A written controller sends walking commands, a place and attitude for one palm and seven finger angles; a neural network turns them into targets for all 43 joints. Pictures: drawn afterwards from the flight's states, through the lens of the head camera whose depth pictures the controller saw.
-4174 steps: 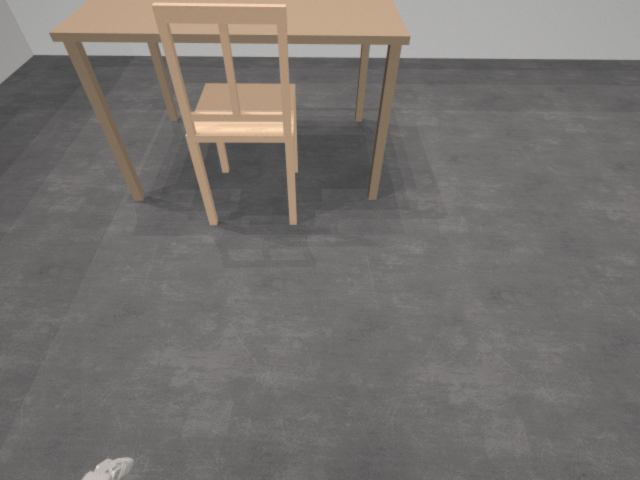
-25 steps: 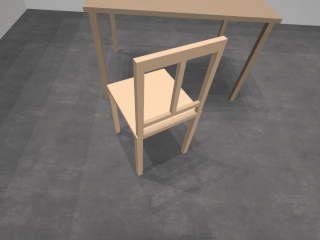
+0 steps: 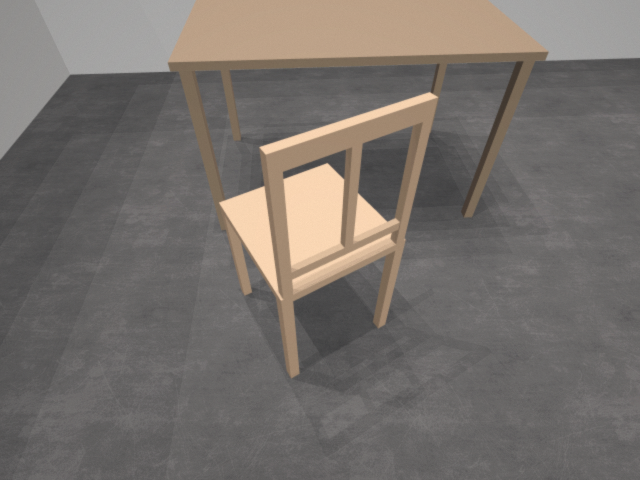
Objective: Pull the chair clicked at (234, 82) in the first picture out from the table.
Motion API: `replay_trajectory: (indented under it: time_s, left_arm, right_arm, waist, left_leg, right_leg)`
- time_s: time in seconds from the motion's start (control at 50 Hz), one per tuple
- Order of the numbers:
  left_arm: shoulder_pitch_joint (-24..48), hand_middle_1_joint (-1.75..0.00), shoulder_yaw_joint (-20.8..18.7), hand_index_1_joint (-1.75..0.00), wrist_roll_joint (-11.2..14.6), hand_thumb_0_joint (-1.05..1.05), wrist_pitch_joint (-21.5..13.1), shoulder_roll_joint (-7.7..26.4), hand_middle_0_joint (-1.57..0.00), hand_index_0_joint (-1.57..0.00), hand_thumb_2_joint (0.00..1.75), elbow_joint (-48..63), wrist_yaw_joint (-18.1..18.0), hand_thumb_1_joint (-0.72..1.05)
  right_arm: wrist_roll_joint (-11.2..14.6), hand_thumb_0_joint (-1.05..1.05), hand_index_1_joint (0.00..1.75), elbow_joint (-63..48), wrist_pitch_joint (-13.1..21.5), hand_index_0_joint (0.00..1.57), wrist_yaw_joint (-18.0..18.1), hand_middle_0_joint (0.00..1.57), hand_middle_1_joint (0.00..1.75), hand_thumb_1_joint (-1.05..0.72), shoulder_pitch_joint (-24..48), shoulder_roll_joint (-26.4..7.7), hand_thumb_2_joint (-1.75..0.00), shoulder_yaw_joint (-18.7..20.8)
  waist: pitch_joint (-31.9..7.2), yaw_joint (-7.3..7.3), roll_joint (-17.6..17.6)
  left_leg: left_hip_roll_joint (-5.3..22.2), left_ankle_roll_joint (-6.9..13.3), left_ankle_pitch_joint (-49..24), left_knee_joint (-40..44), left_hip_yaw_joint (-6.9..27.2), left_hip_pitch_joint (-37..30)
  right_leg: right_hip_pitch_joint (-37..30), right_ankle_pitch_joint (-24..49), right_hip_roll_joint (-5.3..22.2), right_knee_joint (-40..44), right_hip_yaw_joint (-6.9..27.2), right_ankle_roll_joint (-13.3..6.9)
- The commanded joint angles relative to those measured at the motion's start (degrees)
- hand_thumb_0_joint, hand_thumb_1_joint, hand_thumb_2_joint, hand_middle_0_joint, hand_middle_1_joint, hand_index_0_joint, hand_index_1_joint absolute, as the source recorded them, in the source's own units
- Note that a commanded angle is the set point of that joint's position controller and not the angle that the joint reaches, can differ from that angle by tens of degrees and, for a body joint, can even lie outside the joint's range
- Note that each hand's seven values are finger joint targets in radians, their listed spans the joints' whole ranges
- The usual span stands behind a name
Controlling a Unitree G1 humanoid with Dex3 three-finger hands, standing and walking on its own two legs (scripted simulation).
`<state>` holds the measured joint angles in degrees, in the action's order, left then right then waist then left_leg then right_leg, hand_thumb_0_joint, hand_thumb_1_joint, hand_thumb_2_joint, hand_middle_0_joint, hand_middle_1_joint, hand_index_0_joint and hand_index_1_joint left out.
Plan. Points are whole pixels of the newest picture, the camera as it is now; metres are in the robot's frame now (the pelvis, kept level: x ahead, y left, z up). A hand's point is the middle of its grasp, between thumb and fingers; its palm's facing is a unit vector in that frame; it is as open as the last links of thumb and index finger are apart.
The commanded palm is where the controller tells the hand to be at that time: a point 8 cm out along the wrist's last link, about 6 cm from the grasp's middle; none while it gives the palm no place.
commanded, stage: let the arm hang, fingers relaxed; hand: left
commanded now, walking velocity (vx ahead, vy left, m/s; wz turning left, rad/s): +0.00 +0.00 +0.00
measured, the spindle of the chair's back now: (350, 199) +0.69 -0.02 -0.09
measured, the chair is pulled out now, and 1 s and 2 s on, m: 0.47 0.47 0.47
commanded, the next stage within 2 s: look to check the result in 0.22 s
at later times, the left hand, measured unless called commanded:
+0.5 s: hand out of the picture +0.00 +0.15 -0.18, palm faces +0.05 -0.98 -0.17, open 7.3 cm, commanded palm none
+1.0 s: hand out of the picture +0.01 +0.14 -0.18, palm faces +0.06 -0.98 -0.17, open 7.3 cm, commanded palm none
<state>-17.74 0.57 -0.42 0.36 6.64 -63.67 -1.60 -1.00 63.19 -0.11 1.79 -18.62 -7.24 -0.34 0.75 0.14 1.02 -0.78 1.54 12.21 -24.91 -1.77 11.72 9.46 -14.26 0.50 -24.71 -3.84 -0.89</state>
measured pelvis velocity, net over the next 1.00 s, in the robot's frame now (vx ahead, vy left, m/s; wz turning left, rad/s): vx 0.03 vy -0.01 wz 0.01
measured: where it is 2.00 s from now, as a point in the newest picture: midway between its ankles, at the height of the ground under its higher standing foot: outside the picture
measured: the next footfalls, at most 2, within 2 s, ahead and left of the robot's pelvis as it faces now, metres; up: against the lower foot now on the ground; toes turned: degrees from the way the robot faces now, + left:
none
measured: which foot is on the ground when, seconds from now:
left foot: down 0.00-1.00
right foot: down 0.00-1.00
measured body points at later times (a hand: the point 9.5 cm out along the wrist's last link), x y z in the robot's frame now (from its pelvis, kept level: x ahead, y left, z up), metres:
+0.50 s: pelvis +0.02 -0.01 +0.00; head +0.03 -0.01 +0.45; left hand +0.00 +0.20 -0.16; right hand -0.01 -0.21 -0.16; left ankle +0.01 +0.10 -0.74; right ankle -0.01 -0.11 -0.74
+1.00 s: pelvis +0.03 -0.01 +0.00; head +0.05 -0.02 +0.45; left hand +0.01 +0.19 -0.16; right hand +0.02 -0.22 -0.16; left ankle +0.01 +0.10 -0.74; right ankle -0.01 -0.11 -0.74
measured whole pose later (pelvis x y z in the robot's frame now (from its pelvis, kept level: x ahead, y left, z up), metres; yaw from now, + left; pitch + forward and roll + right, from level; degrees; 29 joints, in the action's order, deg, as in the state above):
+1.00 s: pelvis +0.03 -0.01 +0.00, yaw +0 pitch -1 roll +0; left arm -17.6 -0.3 -0.2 -0.1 6.3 -64.5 -2.1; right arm -0.7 65.0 0.4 2.8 -17.3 -6.8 0.1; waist 2.0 0.1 0.3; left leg -0.1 0.3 14.5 -24.1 -1.1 9.0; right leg 6.6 -16.7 -0.3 -23.8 -4.3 -1.8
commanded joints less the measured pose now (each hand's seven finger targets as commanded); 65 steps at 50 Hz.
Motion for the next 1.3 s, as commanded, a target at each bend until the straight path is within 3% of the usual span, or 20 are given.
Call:
replay_trajectory:
  time_s: [0.0, 0.08, 0.36, 0.48, 0.98, 1.22, 1.28]
  left_arm:
    - [-4.3, -0.30, -1.3, -0.30, 0.3, 0.00, -1.1, 6.2, -0.20, -0.20, 0.90, 0.9, -0.8, 0.90]
    - [-4.7, -0.30, -1.3, -0.30, 0.3, 0.00, -1.0, 5.3, -0.20, -0.20, 0.90, 0.3, -0.7, 0.90]
    - [-4.9, -0.30, -1.5, -0.30, 0.4, 0.00, -1.2, 4.8, -0.20, -0.20, 0.90, 0.1, -0.9, 0.90]
    - [-4.9, -0.30, -1.5, -0.30, 0.4, 0.00, -1.2, 4.7, -0.20, -0.20, 0.90, -0.1, -1.0, 0.90]
    - [-4.8, -0.30, -1.7, -0.30, 0.4, 0.00, -1.4, 5.0, -0.20, -0.20, 0.90, 0.1, -1.1, 0.90]
    - [-4.6, -0.30, -1.7, -0.30, 0.4, 0.00, -1.2, 4.8, -0.20, -0.20, 0.90, 0.0, -1.1, 0.90]
    - [-4.8, -0.30, -1.7, -0.30, 0.5, 0.00, -1.4, 4.9, -0.20, -0.20, 0.90, 0.0, -1.1, 0.90]
  right_arm:
    - [0.4, 0.00, 0.30, -0.5, 0.7, 0.20, 0.3, 0.20, 0.30, -0.90, -4.5, -4.7, -0.90, 1.2]
    - [0.3, 0.00, 0.30, -0.3, 0.7, 0.20, 0.5, 0.20, 0.30, -0.90, -4.5, -4.4, -0.90, 1.2]
    - [0.5, 0.00, 0.30, 0.6, 1.0, 0.20, 0.8, 0.20, 0.30, -0.90, -5.1, -3.9, -0.90, 1.3]
    - [0.5, 0.00, 0.30, 0.9, 1.0, 0.20, 0.9, 0.20, 0.30, -0.90, -4.6, -3.8, -0.90, 1.3]
    - [0.5, 0.00, 0.30, 1.2, 0.8, 0.20, 1.1, 0.20, 0.30, -0.90, -3.7, -4.1, -0.90, 1.4]
    - [0.5, 0.00, 0.30, 1.4, 0.7, 0.20, 1.2, 0.20, 0.30, -0.90, -3.9, -4.0, -0.90, 1.2]
    - [0.5, 0.00, 0.30, 1.5, 0.8, 0.20, 1.2, 0.20, 0.30, -0.90, -3.9, -4.1, -0.90, 1.3]
  waist:
    - [4.4, -0.22, -0.9]
    - [5.6, -0.02, 1.1]
    - [3.1, 0.07, -1.9]
    - [3.4, 0.08, -0.8]
    - [3.6, 0.12, -1.1]
    - [4.9, 0.17, -1.5]
    - [3.5, 0.10, -1.7]
  left_leg:
    - [5.5, 1.2, -3.6, 4.8, 6.5, 0.9]
    - [5.5, 1.2, -2.1, 5.4, 6.5, 1.1]
    - [5.5, 1.2, -8.7, 3.9, 6.0, -1.1]
    - [5.7, 1.2, -10.3, 3.7, 5.8, -2.0]
    - [5.6, 0.8, -11.9, 3.3, 5.2, -3.4]
    - [5.7, 0.8, -10.7, 3.8, 5.1, -2.8]
    - [5.7, 0.7, -11.4, 3.4, 4.9, -3.6]
  right_leg:
    - [2.8, 1.2, 5.0, 5.7, 5.9, -1.7]
    - [3.7, 0.8, 4.9, 5.7, 6.2, -1.7]
    - [1.0, 6.4, 5.1, 4.9, 5.7, -1.4]
    - [1.1, 7.9, 5.1, 4.6, 5.6, -1.4]
    - [-0.3, 11.9, 5.4, 5.1, 5.6, -1.4]
    - [0.1, 10.5, 5.1, 5.3, 5.6, -1.5]
    - [-0.6, 11.8, 5.3, 5.2, 5.6, -1.4]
